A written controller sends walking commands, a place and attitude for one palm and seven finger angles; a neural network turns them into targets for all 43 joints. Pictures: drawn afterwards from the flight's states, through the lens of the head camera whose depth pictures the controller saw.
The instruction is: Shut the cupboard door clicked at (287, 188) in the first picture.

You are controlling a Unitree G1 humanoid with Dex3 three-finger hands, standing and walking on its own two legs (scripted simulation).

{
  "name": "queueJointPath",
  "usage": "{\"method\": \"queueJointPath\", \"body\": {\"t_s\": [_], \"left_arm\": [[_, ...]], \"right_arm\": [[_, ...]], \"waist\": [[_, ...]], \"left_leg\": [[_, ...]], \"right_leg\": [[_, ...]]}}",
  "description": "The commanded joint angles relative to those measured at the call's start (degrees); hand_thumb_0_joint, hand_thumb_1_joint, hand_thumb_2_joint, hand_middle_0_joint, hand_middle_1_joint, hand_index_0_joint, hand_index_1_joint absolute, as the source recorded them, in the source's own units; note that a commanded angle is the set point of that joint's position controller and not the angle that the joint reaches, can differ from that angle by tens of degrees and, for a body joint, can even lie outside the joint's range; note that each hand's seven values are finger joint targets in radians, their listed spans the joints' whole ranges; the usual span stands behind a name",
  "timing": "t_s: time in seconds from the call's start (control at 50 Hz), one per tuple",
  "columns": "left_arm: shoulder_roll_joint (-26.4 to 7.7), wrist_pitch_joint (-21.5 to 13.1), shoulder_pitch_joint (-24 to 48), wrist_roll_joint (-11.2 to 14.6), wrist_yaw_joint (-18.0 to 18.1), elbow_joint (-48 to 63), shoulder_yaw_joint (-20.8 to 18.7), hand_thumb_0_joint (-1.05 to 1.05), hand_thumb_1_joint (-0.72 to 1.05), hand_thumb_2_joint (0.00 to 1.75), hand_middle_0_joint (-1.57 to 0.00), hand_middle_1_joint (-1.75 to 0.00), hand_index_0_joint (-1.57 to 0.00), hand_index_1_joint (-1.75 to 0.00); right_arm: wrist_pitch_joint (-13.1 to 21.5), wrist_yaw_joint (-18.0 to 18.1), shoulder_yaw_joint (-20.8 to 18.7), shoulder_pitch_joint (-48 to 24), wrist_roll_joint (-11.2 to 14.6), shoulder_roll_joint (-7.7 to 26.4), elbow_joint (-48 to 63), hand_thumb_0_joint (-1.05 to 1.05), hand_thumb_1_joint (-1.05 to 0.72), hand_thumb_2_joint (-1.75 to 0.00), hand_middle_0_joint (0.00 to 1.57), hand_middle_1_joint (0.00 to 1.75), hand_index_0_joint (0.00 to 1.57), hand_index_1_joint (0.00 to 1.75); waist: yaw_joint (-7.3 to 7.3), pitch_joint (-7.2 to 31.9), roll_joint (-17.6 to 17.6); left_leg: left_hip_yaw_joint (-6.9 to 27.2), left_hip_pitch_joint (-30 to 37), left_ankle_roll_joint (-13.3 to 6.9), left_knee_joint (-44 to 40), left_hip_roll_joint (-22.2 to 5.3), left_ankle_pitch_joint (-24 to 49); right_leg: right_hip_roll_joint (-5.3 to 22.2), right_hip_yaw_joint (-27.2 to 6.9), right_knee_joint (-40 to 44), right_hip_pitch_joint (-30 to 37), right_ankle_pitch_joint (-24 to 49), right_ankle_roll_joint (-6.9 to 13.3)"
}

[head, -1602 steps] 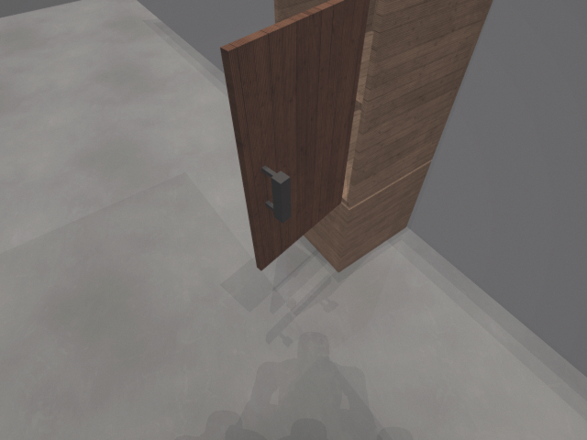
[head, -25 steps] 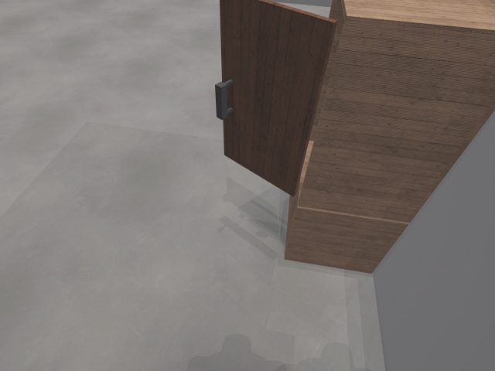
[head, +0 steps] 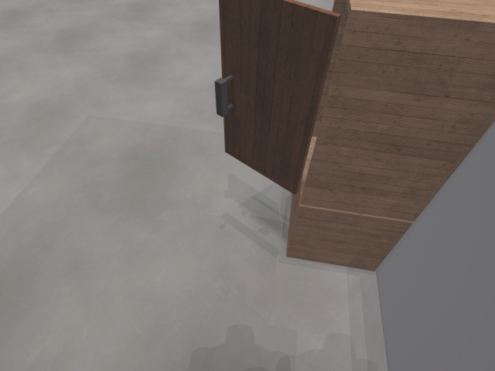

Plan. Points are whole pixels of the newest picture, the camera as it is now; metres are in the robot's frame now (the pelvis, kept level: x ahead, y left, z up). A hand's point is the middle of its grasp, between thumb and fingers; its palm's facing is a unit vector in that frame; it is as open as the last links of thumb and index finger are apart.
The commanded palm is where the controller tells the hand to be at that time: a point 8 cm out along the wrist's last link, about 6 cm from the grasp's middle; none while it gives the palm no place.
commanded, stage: look to check the result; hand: left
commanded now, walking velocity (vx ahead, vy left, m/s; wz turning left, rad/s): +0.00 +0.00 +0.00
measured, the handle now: (226, 95) +0.90 +0.11 -0.06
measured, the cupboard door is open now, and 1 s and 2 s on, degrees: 60 60 60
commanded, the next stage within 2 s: walk to a spot facing it in 0.08 s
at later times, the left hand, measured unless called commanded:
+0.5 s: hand out of the picture +0.01 +0.19 -0.19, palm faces +0.15 -0.96 -0.24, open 7.4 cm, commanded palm none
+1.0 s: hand out of the picture +0.05 +0.24 -0.16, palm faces +0.40 -0.87 -0.29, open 7.4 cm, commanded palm none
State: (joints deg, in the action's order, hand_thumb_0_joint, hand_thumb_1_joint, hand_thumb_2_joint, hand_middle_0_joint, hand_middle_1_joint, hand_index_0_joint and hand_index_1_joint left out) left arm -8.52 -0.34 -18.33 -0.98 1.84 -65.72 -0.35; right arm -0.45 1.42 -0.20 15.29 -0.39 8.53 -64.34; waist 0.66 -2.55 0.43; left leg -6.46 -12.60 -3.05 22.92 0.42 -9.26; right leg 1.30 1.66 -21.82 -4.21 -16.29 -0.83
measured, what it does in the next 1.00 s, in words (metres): lifts its right foot, turning left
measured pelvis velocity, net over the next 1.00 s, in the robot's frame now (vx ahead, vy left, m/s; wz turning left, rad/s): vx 0.02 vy -0.02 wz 0.46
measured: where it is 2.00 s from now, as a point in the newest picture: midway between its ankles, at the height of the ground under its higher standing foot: outside the picture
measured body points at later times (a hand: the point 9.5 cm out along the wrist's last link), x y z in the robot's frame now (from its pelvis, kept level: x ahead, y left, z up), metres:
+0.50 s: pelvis +0.00 +0.00 -0.01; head +0.04 +0.00 +0.43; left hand +0.00 +0.24 -0.17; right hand +0.04 -0.24 -0.17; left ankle +0.03 +0.08 -0.73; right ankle -0.05 -0.13 -0.74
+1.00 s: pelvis +0.02 -0.02 -0.01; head +0.09 +0.01 +0.44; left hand +0.03 +0.28 -0.13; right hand +0.19 -0.23 -0.15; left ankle +0.03 +0.10 -0.74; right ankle +0.07 -0.16 -0.71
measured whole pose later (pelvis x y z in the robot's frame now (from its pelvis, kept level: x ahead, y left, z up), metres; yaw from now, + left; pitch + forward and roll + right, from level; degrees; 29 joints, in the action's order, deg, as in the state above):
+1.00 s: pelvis +0.02 -0.02 -0.01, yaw +26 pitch +3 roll -1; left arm -14.5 2.4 -5.2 -1.4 0.7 -48.9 -3.9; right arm -2.9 -0.4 -3.7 11.4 -1.6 14.1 -51.5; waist 2.5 -5.5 -1.8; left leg 8.2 -21.7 -1.0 28.1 3.7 -9.1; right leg 0.6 -1.4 -44.3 -22.5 -22.8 -3.7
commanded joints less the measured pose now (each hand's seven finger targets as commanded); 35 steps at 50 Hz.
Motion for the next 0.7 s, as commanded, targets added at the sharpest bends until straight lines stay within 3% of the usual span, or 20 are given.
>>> {"method": "queueJointPath", "body": {"t_s": [0.0, 0.18, 0.22, 0.32, 0.34, 0.38, 0.4, 0.42, 0.44, 0.46, 0.48, 0.52, 0.54, 0.56, 0.58, 0.6, 0.62, 0.64, 0.66, 0.68], "left_arm": [[-6.09, -0.29, -4.08, 0.19, 0.43, 0.86, -0.93, 0.00, 0.90, 0.90, -0.20, -0.30, -0.20, -0.30], [-7.01, -0.37, -2.47, 0.20, 0.37, 0.97, -1.07, 0.00, 0.90, 0.90, -0.20, -0.30, -0.20, -0.30], [-5.96, 0.19, -2.81, 0.29, 0.57, 1.20, -1.22, 0.00, 0.90, 0.90, -0.20, -0.30, -0.20, -0.30], [-8.23, 1.27, -1.91, 0.14, 0.69, 4.21, -3.40, 0.00, 0.90, 0.90, -0.20, -0.30, -0.20, -0.30], [-8.87, 1.34, -1.85, 0.04, 0.66, 4.93, -3.80, 0.00, 0.90, 0.90, -0.20, -0.30, -0.20, -0.30], [-9.83, 1.45, -1.67, -0.13, 0.63, 6.22, -4.60, 0.00, 0.90, 0.90, -0.20, -0.30, -0.20, -0.30], [-10.97, 1.46, -1.14, -0.25, 0.68, 7.05, -4.99, 0.00, 0.90, 0.90, -0.20, -0.30, -0.20, -0.30], [-11.63, 1.38, -0.40, -0.35, 0.75, 8.02, -5.31, 0.00, 0.90, 0.90, -0.20, -0.30, -0.20, -0.30], [-11.53, 1.25, 0.54, -0.54, 0.88, 8.86, -5.37, 0.00, 0.90, 0.90, -0.20, -0.30, -0.20, -0.30], [-12.07, 1.00, 1.88, -0.76, 1.00, 9.89, -5.44, 0.00, 0.90, 0.90, -0.20, -0.30, -0.20, -0.30], [-12.31, 0.91, 2.96, -0.99, 1.12, 10.74, -5.57, 0.00, 0.90, 0.90, -0.20, -0.30, -0.20, -0.30], [-13.88, 0.89, 5.76, -1.22, 1.08, 12.18, -6.08, 0.00, 0.90, 0.90, -0.20, -0.30, -0.20, -0.30], [-13.90, 0.92, 6.63, -0.95, 1.02, 12.81, -6.21, 0.00, 0.90, 0.90, -0.20, -0.30, -0.20, -0.30], [-14.39, 1.05, 6.45, -0.32, 0.81, 13.36, -6.07, 0.00, 0.90, 0.90, -0.20, -0.30, -0.20, -0.30], [-11.26, 1.44, 4.05, 0.46, 0.41, 14.60, -5.80, 0.00, 0.90, 0.90, -0.20, -0.30, -0.20, -0.30], [-9.59, 1.85, 6.79, 0.56, 0.57, 16.88, -4.80, 0.00, 0.90, 0.90, -0.20, -0.30, -0.20, -0.30], [-10.96, 2.45, 7.46, 0.04, 0.58, 17.33, -5.04, 0.00, 0.90, 0.90, -0.20, -0.30, -0.20, -0.30], [-10.59, 2.66, 10.00, -0.18, 0.50, 17.75, -5.25, 0.00, 0.90, 0.90, -0.20, -0.30, -0.20, -0.30], [-10.73, 2.68, 11.04, -0.48, 0.06, 17.35, -5.68, 0.00, 0.90, 0.90, -0.20, -0.30, -0.20, -0.30], [-10.90, 2.69, 11.18, -0.62, -0.36, 17.08, -5.75, 0.00, 0.90, 0.90, -0.20, -0.30, -0.20, -0.30]], "right_arm": [[0.85, 0.69, -1.23, 3.01, -0.24, 6.89, 1.14, 0.00, -0.90, -0.90, 0.20, 0.30, 0.20, 0.30], [1.12, 0.78, -1.13, 1.83, -0.23, 7.93, 1.22, 0.00, -0.90, -0.90, 0.20, 0.30, 0.20, 0.30], [0.68, 0.60, -0.90, 2.48, -0.29, 6.43, 1.50, 0.00, -0.90, -0.90, 0.20, 0.30, 0.20, 0.30], [-0.48, 0.21, -2.23, 0.74, -0.53, 8.77, 4.20, 0.00, -0.90, -0.90, 0.20, 0.30, 0.20, 0.30], [-0.64, 0.09, -2.50, 0.37, -0.49, 9.11, 5.06, 0.00, -0.90, -0.90, 0.20, 0.30, 0.20, 0.30], [-0.95, -0.21, -2.90, -0.80, -0.61, 8.83, 6.55, 0.00, -0.90, -0.90, 0.20, 0.30, 0.20, 0.30], [-1.11, -0.43, -3.09, -0.75, -0.57, 8.17, 7.41, 0.00, -0.90, -0.90, 0.20, 0.30, 0.20, 0.30], [-1.33, -0.62, -3.28, -1.36, -0.69, 7.57, 8.29, 0.00, -0.90, -0.90, 0.20, 0.30, 0.20, 0.30], [-1.50, -0.77, -3.61, -2.50, -0.93, 7.36, 9.28, 0.00, -0.90, -0.90, 0.20, 0.30, 0.20, 0.30], [-1.62, -0.94, -4.02, -3.45, -0.88, 7.56, 9.99, 0.00, -0.90, -0.90, 0.20, 0.30, 0.20, 0.30], [-1.76, -1.17, -4.13, -4.33, -0.70, 7.42, 10.81, 0.00, -0.90, -0.90, 0.20, 0.30, 0.20, 0.30], [-1.74, -1.75, -3.93, -4.09, -0.40, 7.01, 12.08, 0.00, -0.90, -0.90, 0.20, 0.30, 0.20, 0.30], [-1.48, -1.94, -3.96, -1.45, -0.56, 7.60, 11.86, 0.00, -0.90, -0.90, 0.20, 0.30, 0.20, 0.30], [-1.17, -1.92, -4.21, 3.65, -0.94, 9.23, 10.63, 0.00, -0.90, -0.90, 0.20, 0.30, 0.20, 0.30], [-0.58, -1.66, -5.21, 7.53, -1.47, 14.52, 10.27, 0.00, -0.90, -0.90, 0.20, 0.30, 0.20, 0.30], [-0.83, -0.82, -6.00, 9.93, -1.02, 18.38, 9.49, 0.00, -0.90, -0.90, 0.20, 0.30, 0.20, 0.30], [-1.36, -0.78, -6.06, 8.36, -1.02, 18.70, 9.46, 0.00, -0.90, -0.90, 0.20, 0.30, 0.20, 0.30], [-1.19, -0.80, -5.99, 5.17, -1.35, 17.38, 11.58, 0.00, -0.90, -0.90, 0.20, 0.30, 0.20, 0.30], [-1.13, -0.48, -5.77, 2.00, -1.66, 17.19, 13.01, 0.00, -0.90, -0.90, 0.20, 0.30, 0.20, 0.30], [-1.04, -0.30, -5.40, -0.35, -1.72, 16.59, 13.65, 0.00, -0.90, -0.90, 0.20, 0.30, 0.20, 0.30]], "waist": [[-0.02, -2.03, -0.75], [-0.11, -1.48, -0.93], [-0.12, -1.86, -0.51], [-0.81, -1.97, -2.68], [-1.17, -2.09, -1.72], [-1.52, -0.98, 1.05], [-1.54, -0.14, 5.24], [-1.81, 0.31, 9.29], [-1.86, 0.32, 11.72], [-1.65, -0.12, 10.81], [-1.40, -1.36, 10.12], [0.03, -2.08, 8.53], [1.45, -0.77, 6.75], [3.55, 1.86, 1.15], [4.18, 4.16, -17.12], [5.01, 6.12, -23.72], [4.31, 6.84, -15.06], [3.44, 3.48, -10.02], [2.62, 1.21, -8.60], [1.79, -0.40, -7.12]], "left_leg": [[8.63, 4.66, 0.83, -4.99, -6.55, 2.61], [8.69, 5.53, 0.85, -4.57, -6.77, 6.36], [8.93, 3.61, 1.11, -3.04, -6.32, 8.27], [12.87, -3.53, -0.02, -0.47, -7.04, 7.51], [13.38, -5.50, -0.10, 0.46, -6.81, 6.81], [11.96, -9.37, 0.50, 4.89, -4.80, 5.30], [9.40, -11.69, 1.33, 9.81, -2.86, 4.62], [5.67, -13.18, 2.46, 17.24, -1.11, -1.33], [4.25, -15.03, 3.20, 25.07, -0.93, -12.67], [4.41, -17.27, 3.56, 30.77, -2.33, -18.51], [4.80, -18.24, 3.70, 32.81, -3.51, -21.01], [3.85, -16.15, 3.98, 23.68, -4.92, -19.17], [2.45, -11.70, 3.69, 15.62, -4.06, -12.57], [3.07, -1.39, 2.76, 8.15, -2.99, 2.71], [23.53, 5.81, -3.11, 1.05, -13.51, 26.13], [36.58, 8.24, -8.93, -2.91, -22.26, 39.71], [32.89, 4.46, -9.75, -4.87, -22.67, 17.37], [33.74, -1.22, -8.38, -7.19, -19.75, 1.28], [33.83, -5.26, -6.51, -8.85, -17.82, -8.84], [31.81, -7.02, -5.34, -9.54, -15.94, -12.14]], "right_leg": [[4.42, -4.01, 5.12, -7.45, 4.73, 2.53], [4.77, -3.89, 5.47, -5.81, 7.00, 2.51], [5.12, -2.60, 3.35, -5.21, 7.47, 2.05], [5.61, 0.56, -2.50, -4.86, 3.36, 2.19], [5.97, 0.52, -2.75, -4.16, 3.07, 2.59], [9.17, -0.83, -2.18, -2.33, 4.39, 4.22], [12.30, -2.21, -1.07, -0.59, 6.41, 5.90], [16.77, -4.26, 0.49, -0.28, 10.06, 8.44], [20.14, -4.74, 0.74, -0.06, 18.99, 11.15], [22.41, -4.31, 0.08, 0.34, 25.84, 12.64], [23.26, -2.98, -0.64, -0.38, 29.28, 12.89], [21.32, 2.57, -6.09, 0.27, 33.78, 9.81], [19.10, 5.33, -12.76, 0.22, 35.78, 7.08], [15.90, 8.22, -22.31, -5.43, 30.65, 3.64], [7.18, 9.98, -36.38, -18.05, 5.02, -1.53], [2.06, 2.92, -45.17, -25.21, -23.35, -2.37], [3.72, -2.22, -47.15, -23.42, -21.64, -0.90], [4.40, -2.21, -47.13, -24.66, -17.40, -0.63], [4.27, -2.82, -47.54, -25.70, -13.11, -1.17], [4.33, -3.66, -47.11, -26.26, -9.03, -1.59]]}}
